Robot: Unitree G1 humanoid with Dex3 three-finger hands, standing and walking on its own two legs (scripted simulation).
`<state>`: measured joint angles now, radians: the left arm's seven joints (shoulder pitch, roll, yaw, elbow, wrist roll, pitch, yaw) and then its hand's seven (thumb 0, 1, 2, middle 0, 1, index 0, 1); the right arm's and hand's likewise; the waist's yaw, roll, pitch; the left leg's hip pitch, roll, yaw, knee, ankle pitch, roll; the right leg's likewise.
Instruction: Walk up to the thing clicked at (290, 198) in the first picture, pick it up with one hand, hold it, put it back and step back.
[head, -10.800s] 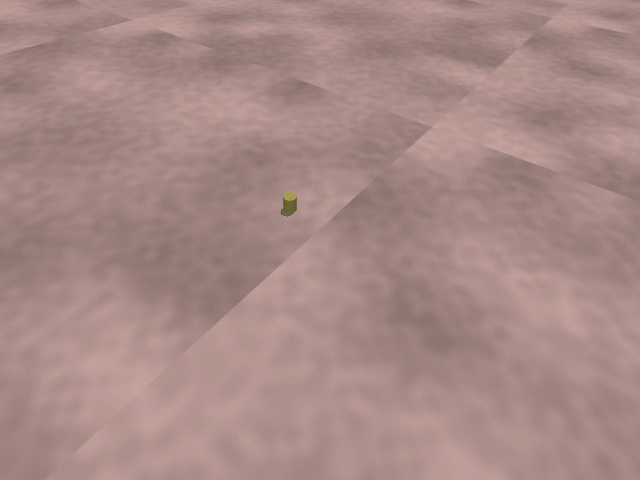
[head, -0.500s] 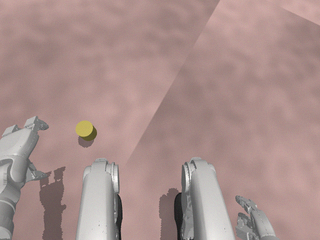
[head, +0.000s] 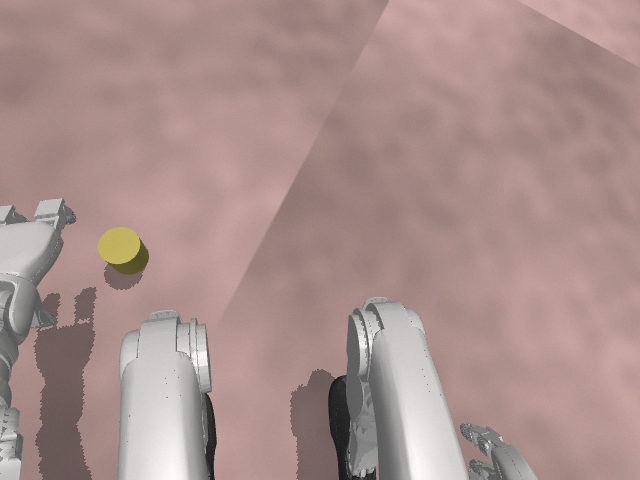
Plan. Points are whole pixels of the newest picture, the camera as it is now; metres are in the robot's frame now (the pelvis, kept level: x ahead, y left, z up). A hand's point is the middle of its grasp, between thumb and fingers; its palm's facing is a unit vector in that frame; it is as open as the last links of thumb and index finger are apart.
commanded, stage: rise first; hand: left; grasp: from above
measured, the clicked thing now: (125, 251) +0.47 +0.27 -0.33
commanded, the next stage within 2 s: approach in 0.86 s
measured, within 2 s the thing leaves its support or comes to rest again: neither
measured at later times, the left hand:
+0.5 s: hand (61, 266) +0.41 +0.31 -0.19, palm faces -0.44 -0.08 -0.90, open 14.0 cm
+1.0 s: hand (72, 263) +0.42 +0.31 -0.21, palm faces -0.44 -0.10 -0.89, open 14.1 cm
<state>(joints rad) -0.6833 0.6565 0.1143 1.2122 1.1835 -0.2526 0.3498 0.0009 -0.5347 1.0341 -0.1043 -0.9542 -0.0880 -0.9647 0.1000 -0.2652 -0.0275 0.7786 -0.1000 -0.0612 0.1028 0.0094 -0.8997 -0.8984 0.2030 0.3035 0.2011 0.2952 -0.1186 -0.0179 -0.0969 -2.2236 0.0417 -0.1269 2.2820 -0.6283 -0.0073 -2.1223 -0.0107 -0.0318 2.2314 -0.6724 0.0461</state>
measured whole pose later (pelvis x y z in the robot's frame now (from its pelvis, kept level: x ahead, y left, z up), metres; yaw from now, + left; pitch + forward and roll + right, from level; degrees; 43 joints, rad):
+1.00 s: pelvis +0.01 +0.00 -0.04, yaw -1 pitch +32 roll -7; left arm -0.78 0.71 0.16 1.37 1.26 -0.28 0.45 0.00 -0.53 1.01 -0.10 -1.01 -0.09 -1.00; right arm 0.09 -0.26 0.00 0.80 -0.16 -0.05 0.14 0.01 -0.91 -0.90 0.20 0.30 0.20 0.30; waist -0.17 -0.04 -0.06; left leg -2.31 0.04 -0.16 2.41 -0.67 -0.03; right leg -2.22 0.01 -0.04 2.36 -0.70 0.05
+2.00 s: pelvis +0.01 +0.00 -0.06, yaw -3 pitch +30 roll -8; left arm -0.88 0.72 0.11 1.56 1.35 -0.29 0.62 0.00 -0.55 1.01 -0.08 -0.99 -0.07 -0.99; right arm 0.03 -0.28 0.06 0.79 -0.22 -0.09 0.17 0.01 -0.90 -0.90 0.20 0.30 0.20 0.30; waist -0.25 -0.08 -0.01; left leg -2.36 0.03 -0.19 2.48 -0.67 -0.03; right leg -2.25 0.02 -0.06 2.41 -0.70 0.05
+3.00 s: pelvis +0.01 +0.00 -0.07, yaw -7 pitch +28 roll -11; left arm -0.97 0.83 0.13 1.76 1.25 -0.17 0.71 0.00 -0.51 0.98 -0.08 -0.97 -0.07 -0.97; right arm 0.03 -0.31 0.18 0.80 -0.30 -0.27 0.30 0.01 -0.90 -0.90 0.20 0.30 0.20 0.30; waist -0.33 -0.10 0.08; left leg -2.37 0.04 -0.25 2.56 -0.70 -0.02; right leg -2.24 0.05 -0.10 2.43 -0.69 0.07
